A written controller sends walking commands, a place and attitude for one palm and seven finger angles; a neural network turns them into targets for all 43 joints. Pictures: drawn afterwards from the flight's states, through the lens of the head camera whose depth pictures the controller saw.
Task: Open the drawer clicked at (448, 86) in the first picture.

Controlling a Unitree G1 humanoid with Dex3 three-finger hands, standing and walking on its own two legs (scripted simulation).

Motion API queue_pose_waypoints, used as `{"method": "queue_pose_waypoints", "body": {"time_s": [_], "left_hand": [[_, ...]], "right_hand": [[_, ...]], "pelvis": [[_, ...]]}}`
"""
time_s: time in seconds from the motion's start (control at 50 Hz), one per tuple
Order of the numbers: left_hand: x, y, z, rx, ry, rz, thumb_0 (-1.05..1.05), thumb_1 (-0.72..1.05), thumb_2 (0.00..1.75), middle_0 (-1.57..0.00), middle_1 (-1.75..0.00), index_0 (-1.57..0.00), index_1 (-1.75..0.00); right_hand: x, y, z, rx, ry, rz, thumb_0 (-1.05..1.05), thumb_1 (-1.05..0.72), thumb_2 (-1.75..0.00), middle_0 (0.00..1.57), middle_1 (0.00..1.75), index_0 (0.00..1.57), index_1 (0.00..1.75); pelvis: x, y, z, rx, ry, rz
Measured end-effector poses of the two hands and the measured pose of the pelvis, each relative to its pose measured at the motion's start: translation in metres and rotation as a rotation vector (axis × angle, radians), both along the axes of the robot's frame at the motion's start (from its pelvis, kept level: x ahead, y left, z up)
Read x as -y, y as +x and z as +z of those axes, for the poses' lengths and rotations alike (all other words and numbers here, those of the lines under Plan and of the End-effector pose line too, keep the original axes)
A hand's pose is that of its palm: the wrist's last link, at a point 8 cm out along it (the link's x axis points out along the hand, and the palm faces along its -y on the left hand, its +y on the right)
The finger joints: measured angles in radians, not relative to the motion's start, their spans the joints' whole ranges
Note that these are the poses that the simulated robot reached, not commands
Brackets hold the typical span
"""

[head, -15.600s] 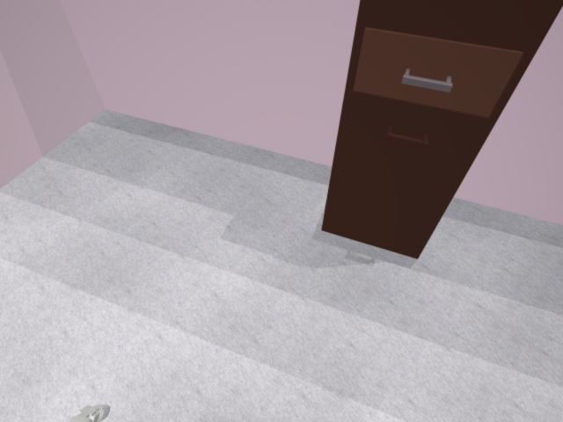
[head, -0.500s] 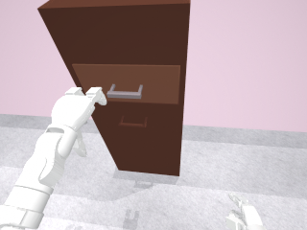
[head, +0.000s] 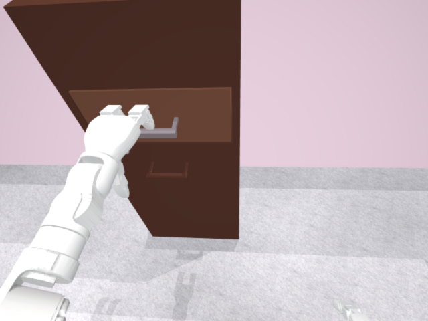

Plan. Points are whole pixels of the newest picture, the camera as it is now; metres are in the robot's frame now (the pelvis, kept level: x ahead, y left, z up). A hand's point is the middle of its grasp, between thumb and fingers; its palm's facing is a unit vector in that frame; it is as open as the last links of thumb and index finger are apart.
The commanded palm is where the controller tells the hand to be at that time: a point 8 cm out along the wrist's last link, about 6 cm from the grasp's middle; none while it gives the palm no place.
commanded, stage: move the hooked fingers above the handle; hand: left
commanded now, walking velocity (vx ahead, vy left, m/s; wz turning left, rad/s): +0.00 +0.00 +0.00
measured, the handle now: (153, 127) +0.54 +0.21 +0.03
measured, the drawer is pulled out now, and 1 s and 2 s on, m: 0.00 0.00 0.00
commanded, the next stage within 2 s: none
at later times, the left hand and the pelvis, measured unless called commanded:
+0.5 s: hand (131, 138) +0.44 +0.22 +0.09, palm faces +0.00 -0.02 -1.00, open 13.8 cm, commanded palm +0.43 +0.23 +0.15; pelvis +0.01 +0.00 -0.01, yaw +0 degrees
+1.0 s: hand (146, 120) +0.50 +0.20 +0.08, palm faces +0.01 -0.01 -1.00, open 13.5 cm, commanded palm +0.49 +0.22 +0.13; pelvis +0.00 +0.00 -0.01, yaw -1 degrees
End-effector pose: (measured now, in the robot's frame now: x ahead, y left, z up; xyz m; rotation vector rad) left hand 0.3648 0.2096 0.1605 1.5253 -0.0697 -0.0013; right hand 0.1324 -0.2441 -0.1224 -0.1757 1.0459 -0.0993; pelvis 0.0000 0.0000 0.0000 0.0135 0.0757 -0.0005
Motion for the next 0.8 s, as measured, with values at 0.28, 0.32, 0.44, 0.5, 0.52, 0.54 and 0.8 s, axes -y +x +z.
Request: {"method": "queue_pose_waypoints", "body": {"time_s": [0.28, 0.32, 0.44, 0.5, 0.52, 0.54, 0.8], "left_hand": [[-0.009, 0.028, -0.010, -0.056, 0.024, 0.064, 0.00, -0.49, 0.30, -0.32, -1.20, -0.32, -1.20], [-0.007, 0.032, -0.011, -0.053, 0.019, 0.046, 0.00, -0.49, 0.30, -0.32, -1.20, -0.32, -1.20], [-0.005, 0.046, -0.012, -0.040, 0.017, 0.037, 0.00, -0.49, 0.30, -0.32, -1.20, -0.32, -1.20], [-0.009, 0.054, -0.015, -0.047, 0.027, 0.055, 0.00, -0.49, 0.30, -0.32, -1.20, -0.32, -1.20], [-0.010, 0.056, -0.016, -0.052, 0.030, 0.061, 0.00, -0.49, 0.30, -0.32, -1.20, -0.32, -1.20], [-0.011, 0.058, -0.017, -0.057, 0.032, 0.064, 0.00, -0.49, 0.30, -0.32, -1.20, -0.32, -1.20], [0.002, 0.097, -0.024, -0.055, 0.041, 0.027, 0.00, -0.49, 0.30, -0.32, -1.20, -0.32, -1.20]], "right_hand": [[0.006, 0.012, 0.000, 0.009, -0.013, -0.016, 0.01, -0.91, -0.90, 0.20, 0.30, 0.20, 0.30], [0.007, 0.013, 0.000, 0.009, -0.018, -0.017, 0.01, -0.91, -0.90, 0.20, 0.30, 0.20, 0.30], [0.009, 0.008, -0.002, -0.007, -0.025, -0.031, 0.01, -0.90, -0.90, 0.20, 0.30, 0.20, 0.30], [0.010, 0.000, -0.004, -0.025, -0.028, -0.045, 0.01, -0.90, -0.90, 0.20, 0.30, 0.20, 0.30], [0.011, -0.003, -0.004, -0.033, -0.030, -0.049, 0.01, -0.90, -0.90, 0.20, 0.30, 0.20, 0.30], [0.011, -0.007, -0.005, -0.041, -0.031, -0.054, 0.01, -0.90, -0.90, 0.20, 0.30, 0.20, 0.30], [0.020, -0.076, -0.015, -0.195, -0.066, -0.139, 0.01, -0.90, -0.90, 0.20, 0.30, 0.20, 0.30]], "pelvis": [[0.005, 0.009, -0.002, -0.033, -0.002, 0.011], [0.005, 0.010, -0.003, -0.038, -0.003, 0.012], [0.005, 0.011, -0.005, -0.056, -0.002, 0.008], [0.004, 0.011, -0.006, -0.067, -0.002, 0.007], [0.004, 0.011, -0.006, -0.070, -0.002, 0.007], [0.004, 0.011, -0.006, -0.074, -0.002, 0.007], [-0.001, 0.007, -0.012, -0.133, -0.006, 0.006]]}}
